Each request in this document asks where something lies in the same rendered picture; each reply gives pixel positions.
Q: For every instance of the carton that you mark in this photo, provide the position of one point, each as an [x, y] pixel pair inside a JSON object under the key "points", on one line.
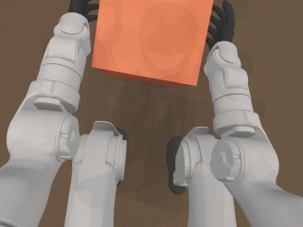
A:
{"points": [[155, 41]]}

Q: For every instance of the robot right upper arm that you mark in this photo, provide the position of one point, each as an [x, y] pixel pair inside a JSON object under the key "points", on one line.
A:
{"points": [[248, 168]]}

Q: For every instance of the robot left upper arm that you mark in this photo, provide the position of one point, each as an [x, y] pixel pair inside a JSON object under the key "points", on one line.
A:
{"points": [[39, 141]]}

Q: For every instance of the right robot shin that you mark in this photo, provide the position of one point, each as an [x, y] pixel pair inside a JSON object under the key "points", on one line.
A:
{"points": [[196, 131]]}

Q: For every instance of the left robot shin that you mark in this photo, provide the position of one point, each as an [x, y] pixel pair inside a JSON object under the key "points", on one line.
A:
{"points": [[98, 125]]}

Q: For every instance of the robot shin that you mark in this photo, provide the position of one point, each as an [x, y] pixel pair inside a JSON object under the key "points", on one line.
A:
{"points": [[98, 125], [196, 131]]}

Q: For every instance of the robot right hand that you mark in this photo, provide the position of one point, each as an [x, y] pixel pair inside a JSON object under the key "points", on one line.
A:
{"points": [[225, 27]]}

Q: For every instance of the robot left hand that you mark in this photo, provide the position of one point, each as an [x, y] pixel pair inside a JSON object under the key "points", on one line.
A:
{"points": [[83, 8]]}

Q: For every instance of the left robot forearm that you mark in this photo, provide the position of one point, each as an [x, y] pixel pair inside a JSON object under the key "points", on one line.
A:
{"points": [[57, 85]]}

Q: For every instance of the right robot forearm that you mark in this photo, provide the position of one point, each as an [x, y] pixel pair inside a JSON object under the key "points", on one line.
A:
{"points": [[231, 99]]}

